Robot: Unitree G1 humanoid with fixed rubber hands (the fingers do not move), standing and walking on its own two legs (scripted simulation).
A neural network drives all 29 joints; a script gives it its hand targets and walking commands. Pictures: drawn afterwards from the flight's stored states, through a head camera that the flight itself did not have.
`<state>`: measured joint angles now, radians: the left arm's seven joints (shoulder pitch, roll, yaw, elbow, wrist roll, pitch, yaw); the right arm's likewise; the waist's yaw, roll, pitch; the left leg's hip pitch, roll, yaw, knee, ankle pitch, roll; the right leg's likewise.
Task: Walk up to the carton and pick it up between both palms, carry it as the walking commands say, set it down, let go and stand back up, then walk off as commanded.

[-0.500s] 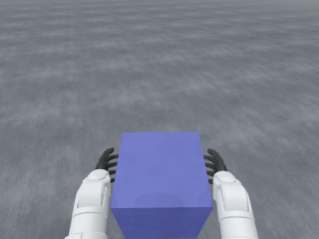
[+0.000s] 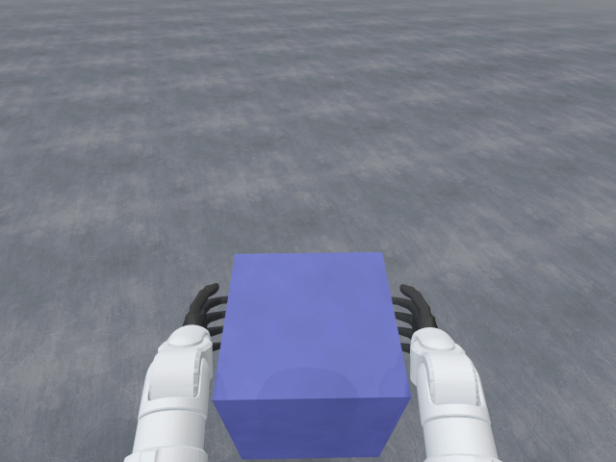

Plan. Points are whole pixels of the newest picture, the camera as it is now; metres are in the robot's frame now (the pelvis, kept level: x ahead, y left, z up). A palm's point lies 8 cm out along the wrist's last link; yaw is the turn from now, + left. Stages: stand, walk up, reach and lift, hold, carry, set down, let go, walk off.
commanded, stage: hold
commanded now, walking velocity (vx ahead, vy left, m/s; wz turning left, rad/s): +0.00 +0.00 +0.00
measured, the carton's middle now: (309, 359) +0.30 +0.00 -0.03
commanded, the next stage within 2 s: carry in 0.10 s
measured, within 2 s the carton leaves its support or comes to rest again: neither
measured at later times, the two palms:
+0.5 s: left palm (288, 266) +0.38 +0.04 +0.08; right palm (510, 312) +0.30 -0.25 +0.09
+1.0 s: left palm (392, 182) +0.60 -0.15 +0.08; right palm (567, 253) +0.40 -0.38 +0.10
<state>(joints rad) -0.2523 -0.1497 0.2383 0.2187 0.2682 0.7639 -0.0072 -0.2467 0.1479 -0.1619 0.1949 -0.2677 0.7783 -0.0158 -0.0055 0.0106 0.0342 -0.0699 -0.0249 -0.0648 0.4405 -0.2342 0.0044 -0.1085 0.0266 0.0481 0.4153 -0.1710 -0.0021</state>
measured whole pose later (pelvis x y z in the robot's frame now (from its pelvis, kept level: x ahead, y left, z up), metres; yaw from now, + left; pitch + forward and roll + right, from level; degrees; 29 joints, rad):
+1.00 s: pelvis +0.32 -0.12 -0.01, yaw -38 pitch +4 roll -4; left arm -0.01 -0.13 0.07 -0.52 0.03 1.22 0.13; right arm 0.03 0.13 -0.03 -0.54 -0.03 1.20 -0.16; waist -0.03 0.03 -0.14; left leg 0.04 0.17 0.39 0.39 -0.46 -0.07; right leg -0.55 0.00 -0.23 0.61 -0.19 -0.06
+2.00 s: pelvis +0.75 -0.53 -0.01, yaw -73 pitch +3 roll -4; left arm -0.01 -0.13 0.06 -0.56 0.05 1.23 0.13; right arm 0.02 0.13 -0.03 -0.57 -0.04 1.19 -0.14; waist -0.01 0.02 -0.08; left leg 0.07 0.18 0.46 0.40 -0.47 -0.07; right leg -0.52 0.01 -0.25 0.60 -0.16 -0.09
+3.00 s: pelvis +0.87 -1.17 -0.03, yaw -106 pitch +4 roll -4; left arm -0.06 -0.13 0.05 -0.49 0.04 1.22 0.13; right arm 0.00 0.13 -0.06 -0.54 -0.05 1.20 -0.14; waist 0.06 0.03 -0.09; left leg -0.18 0.24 0.18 1.13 -0.53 -0.13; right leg -0.45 0.09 -0.26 0.62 -0.25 -0.16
